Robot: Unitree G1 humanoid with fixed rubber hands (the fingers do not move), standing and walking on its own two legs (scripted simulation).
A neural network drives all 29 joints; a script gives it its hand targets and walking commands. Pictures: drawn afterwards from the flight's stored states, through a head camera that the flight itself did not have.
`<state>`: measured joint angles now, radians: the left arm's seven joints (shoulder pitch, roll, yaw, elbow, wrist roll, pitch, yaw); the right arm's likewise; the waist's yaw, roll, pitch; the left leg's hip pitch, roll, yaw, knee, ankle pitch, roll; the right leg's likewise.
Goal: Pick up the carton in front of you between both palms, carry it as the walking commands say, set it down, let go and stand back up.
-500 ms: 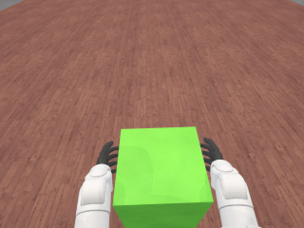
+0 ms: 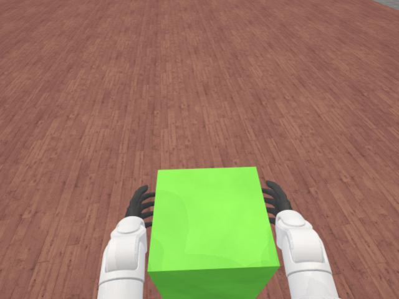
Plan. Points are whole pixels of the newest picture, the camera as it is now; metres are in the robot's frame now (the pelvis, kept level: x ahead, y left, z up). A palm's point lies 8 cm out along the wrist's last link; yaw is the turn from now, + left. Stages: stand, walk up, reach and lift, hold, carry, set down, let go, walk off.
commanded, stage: hold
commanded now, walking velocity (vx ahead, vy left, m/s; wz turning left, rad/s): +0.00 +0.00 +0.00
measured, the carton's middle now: (208, 237) +0.28 +0.00 -0.04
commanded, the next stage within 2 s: set down in 0.48 s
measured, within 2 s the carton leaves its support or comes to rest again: neither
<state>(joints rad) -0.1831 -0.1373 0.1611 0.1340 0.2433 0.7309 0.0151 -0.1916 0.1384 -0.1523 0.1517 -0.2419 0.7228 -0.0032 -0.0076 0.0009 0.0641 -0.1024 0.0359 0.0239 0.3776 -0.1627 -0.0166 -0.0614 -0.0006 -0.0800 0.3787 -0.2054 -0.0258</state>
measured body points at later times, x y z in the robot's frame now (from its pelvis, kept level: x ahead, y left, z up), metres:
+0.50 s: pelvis -0.02 +0.03 +0.00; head -0.07 +0.04 +0.44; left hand +0.29 +0.17 +0.04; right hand +0.27 -0.13 +0.04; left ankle +0.03 +0.13 -0.74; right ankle +0.01 -0.10 -0.74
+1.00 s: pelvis -0.03 +0.02 -0.04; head +0.11 +0.03 +0.39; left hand +0.33 +0.17 -0.10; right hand +0.33 -0.13 -0.09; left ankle +0.04 +0.13 -0.74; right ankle +0.01 -0.10 -0.74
